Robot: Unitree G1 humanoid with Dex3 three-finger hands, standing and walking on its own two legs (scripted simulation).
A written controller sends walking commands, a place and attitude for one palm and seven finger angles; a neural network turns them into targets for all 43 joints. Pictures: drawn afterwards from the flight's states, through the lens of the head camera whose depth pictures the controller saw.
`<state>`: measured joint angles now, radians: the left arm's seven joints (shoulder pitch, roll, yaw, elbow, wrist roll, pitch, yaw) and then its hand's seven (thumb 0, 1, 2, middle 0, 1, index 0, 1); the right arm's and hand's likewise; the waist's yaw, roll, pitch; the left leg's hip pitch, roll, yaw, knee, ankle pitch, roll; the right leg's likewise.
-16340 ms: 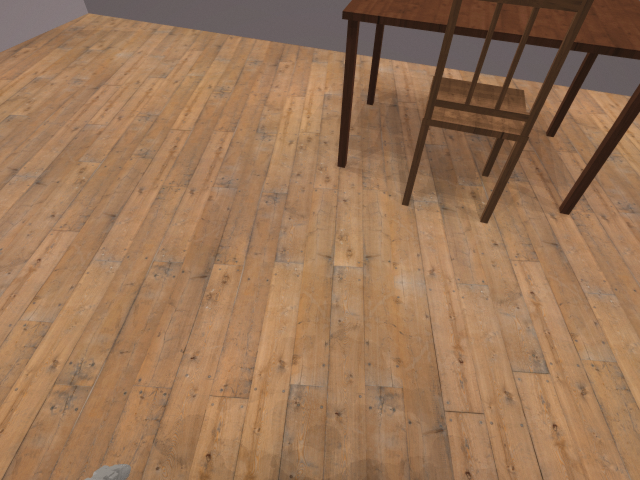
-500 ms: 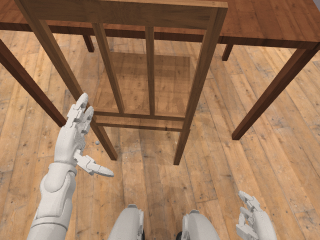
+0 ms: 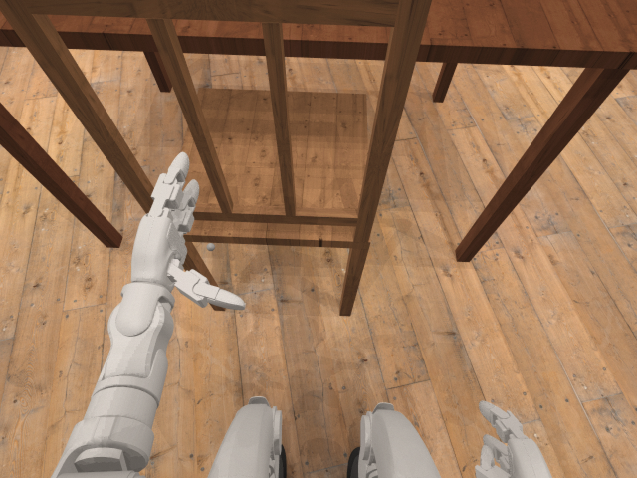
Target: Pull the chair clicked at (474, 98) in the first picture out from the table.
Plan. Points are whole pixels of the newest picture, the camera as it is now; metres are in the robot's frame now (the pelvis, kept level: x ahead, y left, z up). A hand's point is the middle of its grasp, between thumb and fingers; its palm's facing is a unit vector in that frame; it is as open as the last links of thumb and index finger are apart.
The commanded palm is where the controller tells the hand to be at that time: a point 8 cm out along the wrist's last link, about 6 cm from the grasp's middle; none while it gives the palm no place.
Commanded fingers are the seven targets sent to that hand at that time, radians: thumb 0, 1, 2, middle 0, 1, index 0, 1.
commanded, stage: aim the fingers beside a spindle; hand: left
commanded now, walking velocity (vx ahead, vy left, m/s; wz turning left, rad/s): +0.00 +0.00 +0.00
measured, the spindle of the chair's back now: (202, 139) +0.53 +0.17 +0.06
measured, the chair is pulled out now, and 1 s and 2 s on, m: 0.00 0.00 0.00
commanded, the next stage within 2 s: push the fingers through the gap in 1.84 s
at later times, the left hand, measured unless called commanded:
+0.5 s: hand (217, 253) +0.38 +0.14 +0.03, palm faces -0.06 -1.00 -0.04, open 16.9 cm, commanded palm +0.35 +0.20 +0.03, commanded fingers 0.00 -0.50 0.30 -0.06 -0.08 -0.06 -0.08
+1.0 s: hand (211, 246) +0.39 +0.14 +0.02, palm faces -0.01 -1.00 -0.06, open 16.9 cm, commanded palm +0.36 +0.20 +0.02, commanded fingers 0.00 -0.50 0.30 -0.06 -0.08 -0.06 -0.08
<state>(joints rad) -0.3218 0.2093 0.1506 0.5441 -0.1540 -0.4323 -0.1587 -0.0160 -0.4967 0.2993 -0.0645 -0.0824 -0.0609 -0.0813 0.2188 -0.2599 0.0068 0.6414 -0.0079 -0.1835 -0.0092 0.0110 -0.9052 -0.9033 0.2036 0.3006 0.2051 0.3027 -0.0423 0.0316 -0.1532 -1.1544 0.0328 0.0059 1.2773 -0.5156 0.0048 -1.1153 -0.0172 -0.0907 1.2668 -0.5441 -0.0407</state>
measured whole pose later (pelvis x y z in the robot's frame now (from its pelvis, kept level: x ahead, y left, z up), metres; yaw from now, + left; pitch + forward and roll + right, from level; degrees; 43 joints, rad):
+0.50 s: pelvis +0.00 +0.00 +0.00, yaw +0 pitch +22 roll -1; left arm -0.31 0.18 0.14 0.55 -0.13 -0.48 -0.13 -0.02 -0.50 0.30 -0.07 -0.08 -0.06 -0.08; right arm 0.20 -0.26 0.00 0.63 -0.01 -0.15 0.00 0.01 -0.91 -0.90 0.20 0.30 0.20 0.30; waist -0.05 0.02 -0.15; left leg -1.16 0.03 0.01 1.28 -0.51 0.01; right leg -1.12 -0.02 -0.09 1.27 -0.54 -0.04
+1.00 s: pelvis +0.00 +0.00 +0.00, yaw +0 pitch +23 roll -1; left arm -0.34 0.20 0.17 0.58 -0.11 -0.48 -0.10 -0.02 -0.50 0.30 -0.07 -0.08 -0.06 -0.08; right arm 0.20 -0.25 0.01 0.62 -0.02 -0.13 0.00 0.01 -0.91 -0.90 0.20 0.30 0.20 0.30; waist -0.05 0.02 -0.15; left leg -1.17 0.03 0.01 1.29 -0.52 0.01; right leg -1.13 -0.01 -0.08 1.28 -0.55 -0.04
